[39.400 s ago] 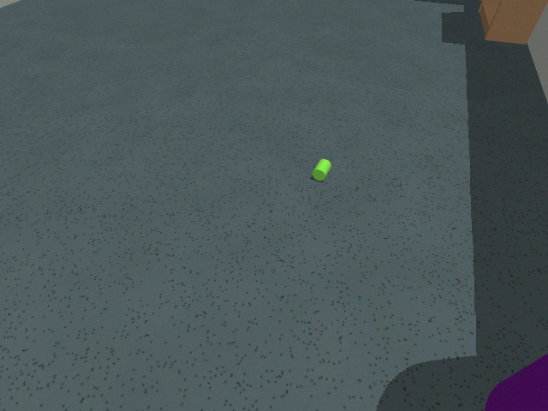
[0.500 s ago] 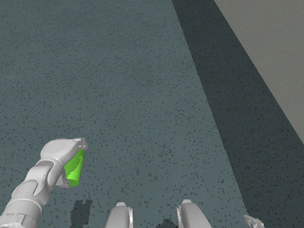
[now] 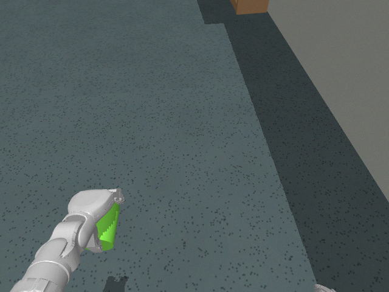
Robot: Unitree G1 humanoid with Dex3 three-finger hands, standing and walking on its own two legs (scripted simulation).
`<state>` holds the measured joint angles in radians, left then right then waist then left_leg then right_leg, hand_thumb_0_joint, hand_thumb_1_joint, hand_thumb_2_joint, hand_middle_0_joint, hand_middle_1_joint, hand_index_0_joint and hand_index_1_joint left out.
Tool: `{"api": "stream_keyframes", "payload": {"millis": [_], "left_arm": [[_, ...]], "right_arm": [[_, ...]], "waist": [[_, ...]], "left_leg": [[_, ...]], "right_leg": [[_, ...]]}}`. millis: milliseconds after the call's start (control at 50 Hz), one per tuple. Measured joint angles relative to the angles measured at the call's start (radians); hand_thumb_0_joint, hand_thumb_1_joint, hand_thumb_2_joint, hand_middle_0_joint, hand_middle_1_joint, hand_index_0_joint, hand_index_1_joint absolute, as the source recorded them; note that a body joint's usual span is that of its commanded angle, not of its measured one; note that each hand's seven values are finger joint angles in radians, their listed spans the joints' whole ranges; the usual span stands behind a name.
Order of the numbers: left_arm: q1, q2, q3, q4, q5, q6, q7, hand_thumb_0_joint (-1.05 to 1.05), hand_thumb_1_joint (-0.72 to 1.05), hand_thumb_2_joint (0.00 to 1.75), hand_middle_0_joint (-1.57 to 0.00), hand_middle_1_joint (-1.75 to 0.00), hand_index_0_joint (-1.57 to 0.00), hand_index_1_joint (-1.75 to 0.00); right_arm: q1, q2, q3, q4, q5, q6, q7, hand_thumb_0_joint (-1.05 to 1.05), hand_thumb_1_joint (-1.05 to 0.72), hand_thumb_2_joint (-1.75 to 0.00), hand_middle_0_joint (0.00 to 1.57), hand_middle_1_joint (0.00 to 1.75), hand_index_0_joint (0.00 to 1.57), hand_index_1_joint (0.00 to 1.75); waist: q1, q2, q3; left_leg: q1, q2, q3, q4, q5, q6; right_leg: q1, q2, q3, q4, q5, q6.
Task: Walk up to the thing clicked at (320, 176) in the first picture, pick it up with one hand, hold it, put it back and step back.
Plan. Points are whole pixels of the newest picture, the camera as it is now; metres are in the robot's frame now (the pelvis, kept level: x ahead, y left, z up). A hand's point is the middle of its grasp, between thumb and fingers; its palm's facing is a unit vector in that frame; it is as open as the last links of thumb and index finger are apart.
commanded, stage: hold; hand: left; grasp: from above
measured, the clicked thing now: (100, 225) +0.32 +0.24 -0.11
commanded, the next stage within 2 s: crouch in 1.92 s
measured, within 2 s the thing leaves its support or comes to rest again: neither
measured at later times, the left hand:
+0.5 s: hand (96, 214) +0.31 +0.22 -0.03, palm faces -0.49 -0.02 -0.87, open 12.2 cm
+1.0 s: hand (98, 223) +0.29 +0.21 -0.01, palm faces -0.48 -0.02 -0.88, open 12.2 cm
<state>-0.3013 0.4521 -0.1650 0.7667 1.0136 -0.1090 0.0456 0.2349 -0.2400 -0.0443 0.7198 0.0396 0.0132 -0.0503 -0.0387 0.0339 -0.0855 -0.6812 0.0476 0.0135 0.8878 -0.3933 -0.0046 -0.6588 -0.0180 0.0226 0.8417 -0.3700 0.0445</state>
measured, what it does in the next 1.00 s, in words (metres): stands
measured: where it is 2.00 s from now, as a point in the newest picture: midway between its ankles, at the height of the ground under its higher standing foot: outside the picture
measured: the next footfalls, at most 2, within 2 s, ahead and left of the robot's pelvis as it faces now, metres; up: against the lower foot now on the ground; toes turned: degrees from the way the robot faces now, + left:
none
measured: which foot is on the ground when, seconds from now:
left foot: down 0.00-1.00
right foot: down 0.00-1.00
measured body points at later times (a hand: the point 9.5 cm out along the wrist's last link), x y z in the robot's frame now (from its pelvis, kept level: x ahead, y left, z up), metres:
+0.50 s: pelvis +0.02 +0.00 +0.02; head +0.04 -0.01 +0.47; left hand +0.33 +0.22 +0.02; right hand +0.14 -0.27 -0.10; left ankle +0.03 +0.12 -0.69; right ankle +0.03 -0.15 -0.69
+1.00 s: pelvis +0.00 -0.01 +0.03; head +0.01 -0.03 +0.48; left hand +0.31 +0.21 +0.04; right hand +0.14 -0.27 -0.09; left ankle +0.03 +0.12 -0.69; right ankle +0.03 -0.15 -0.69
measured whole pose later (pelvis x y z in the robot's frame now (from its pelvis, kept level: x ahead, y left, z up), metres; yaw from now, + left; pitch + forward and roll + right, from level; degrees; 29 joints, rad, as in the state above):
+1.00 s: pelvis +0.00 -0.01 +0.03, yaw +0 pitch +3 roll +0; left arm -0.23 0.45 -0.19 0.63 0.99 -0.14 -0.07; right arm 0.19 -0.26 -0.03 0.68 0.05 0.07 -0.08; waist 0.00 0.04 -0.04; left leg -0.41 0.04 0.03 0.64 -0.28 -0.02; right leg -0.41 -0.02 0.03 0.64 -0.28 0.03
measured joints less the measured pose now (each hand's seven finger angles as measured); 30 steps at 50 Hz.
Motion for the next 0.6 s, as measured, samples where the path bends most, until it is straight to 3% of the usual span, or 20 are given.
{"api": "stream_keyframes", "payload": {"millis": [80, 220, 600], "left_arm": [[0.024, 0.001, -0.003, -0.032, 0.001, -0.018, -0.028, 0.02, -0.24, 0.62, -0.46, -0.65, -0.51, -0.58], [0.021, 0.001, -0.004, -0.038, 0.024, -0.039, -0.031, 0.02, -0.24, 0.63, -0.45, -0.66, -0.50, -0.59], [0.059, -0.003, -0.006, -0.104, 0.006, -0.041, -0.090, 0.02, -0.25, 0.73, -0.42, -0.73, -0.46, -0.65]], "right_arm": [[0.000, 0.000, -0.001, -0.004, -0.003, 0.008, -0.004, 0.01, -0.90, -0.89, 0.20, 0.30, 0.20, 0.30], [-0.011, 0.002, -0.002, -0.006, -0.005, 0.019, -0.004, 0.01, -0.90, -0.89, 0.20, 0.30, 0.20, 0.30], [-0.023, -0.010, -0.001, -0.029, -0.002, 0.055, -0.013, 0.01, -0.89, -0.89, 0.20, 0.30, 0.20, 0.30]], "waist": [[0.009, -0.002, -0.001], [0.020, -0.003, -0.003], [0.029, 0.005, 0.019]], "left_leg": [[0.042, -0.001, 0.005, -0.036, 0.005, 0.000], [0.097, -0.004, 0.007, -0.078, 0.012, 0.000], [0.204, -0.007, 0.014, -0.177, 0.055, -0.007]], "right_leg": [[0.041, -0.002, 0.003, -0.036, 0.006, 0.000], [0.094, -0.004, 0.003, -0.075, 0.011, 0.000], [0.188, -0.006, 0.007, -0.152, 0.044, -0.007]]}}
